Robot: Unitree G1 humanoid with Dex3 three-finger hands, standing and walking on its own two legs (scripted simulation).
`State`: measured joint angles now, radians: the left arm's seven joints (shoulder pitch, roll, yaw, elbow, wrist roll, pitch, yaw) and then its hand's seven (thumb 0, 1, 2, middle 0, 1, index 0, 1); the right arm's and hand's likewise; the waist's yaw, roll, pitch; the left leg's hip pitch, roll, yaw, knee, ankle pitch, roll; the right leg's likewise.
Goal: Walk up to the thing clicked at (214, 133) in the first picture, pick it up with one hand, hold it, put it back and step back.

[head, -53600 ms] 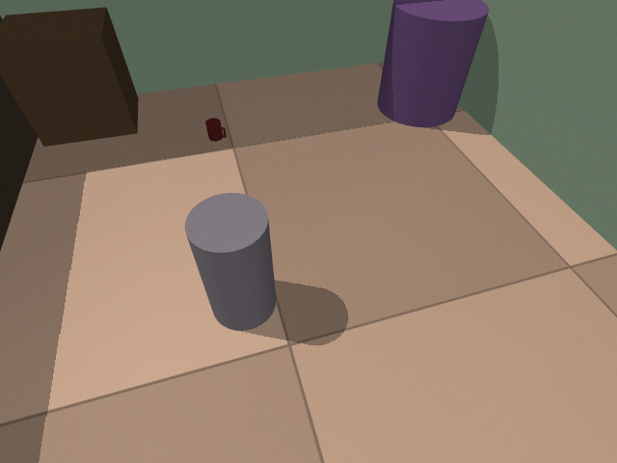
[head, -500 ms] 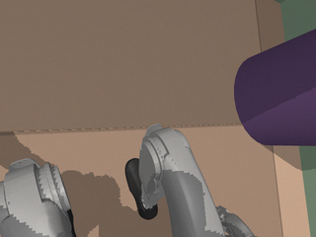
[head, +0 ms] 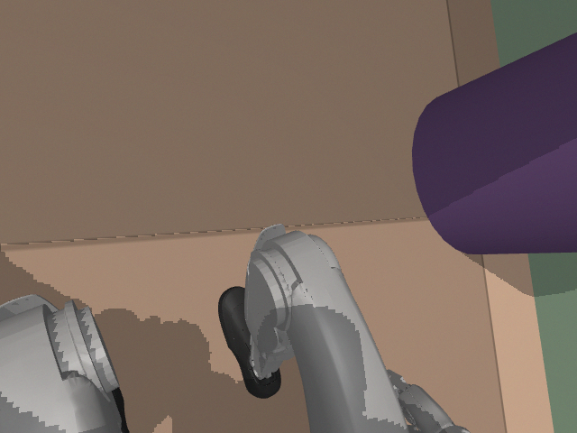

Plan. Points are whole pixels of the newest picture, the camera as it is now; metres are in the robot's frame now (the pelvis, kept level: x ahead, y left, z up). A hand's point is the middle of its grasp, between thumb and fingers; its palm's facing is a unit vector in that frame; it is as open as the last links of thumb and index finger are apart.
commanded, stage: rest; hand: left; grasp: from above
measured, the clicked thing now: out of the picture +0.46 +0.38 -0.26
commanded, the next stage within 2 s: open in 0.12 s
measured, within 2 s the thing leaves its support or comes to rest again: neither
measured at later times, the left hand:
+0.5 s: hand out of the picture +0.46 +0.39 -0.22, palm faces -0.43 -0.14 -0.89, open 11.6 cm
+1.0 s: hand out of the picture +0.47 +0.39 -0.22, palm faces -0.44 -0.14 -0.89, open 13.9 cm
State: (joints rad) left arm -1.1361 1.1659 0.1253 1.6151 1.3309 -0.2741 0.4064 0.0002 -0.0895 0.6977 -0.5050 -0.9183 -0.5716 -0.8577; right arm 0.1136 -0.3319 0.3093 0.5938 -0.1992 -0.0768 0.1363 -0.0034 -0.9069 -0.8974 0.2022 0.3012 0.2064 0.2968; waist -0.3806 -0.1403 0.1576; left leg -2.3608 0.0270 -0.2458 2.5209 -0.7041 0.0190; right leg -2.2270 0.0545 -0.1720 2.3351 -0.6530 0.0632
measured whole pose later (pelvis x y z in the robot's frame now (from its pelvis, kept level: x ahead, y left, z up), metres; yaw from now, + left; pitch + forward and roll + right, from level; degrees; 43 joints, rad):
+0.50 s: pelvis +0.00 +0.00 +0.00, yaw -1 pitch +28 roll -16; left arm -1.15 1.20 0.11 1.64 1.32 -0.28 0.43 -0.01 -0.19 0.81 -0.31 -1.02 -0.35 -0.97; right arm 0.09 -0.34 0.34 0.59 -0.21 -0.09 0.12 0.00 -0.90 -0.90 0.20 0.30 0.21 0.30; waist -0.39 -0.15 0.18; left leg -2.36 0.03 -0.26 2.53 -0.69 0.02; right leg -2.22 0.06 -0.18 2.33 -0.63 0.06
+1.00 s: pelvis +0.00 +0.00 +0.00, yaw -1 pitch +28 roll -16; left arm -1.13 1.21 0.12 1.58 1.30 -0.29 0.38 0.00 -0.50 0.97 -0.08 -1.07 -0.09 -1.05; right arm 0.09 -0.35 0.35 0.57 -0.21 -0.06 0.13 0.00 -0.90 -0.90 0.20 0.30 0.21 0.30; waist -0.39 -0.15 0.19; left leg -2.36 0.03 -0.26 2.52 -0.70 0.02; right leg -2.22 0.06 -0.19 2.32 -0.64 0.06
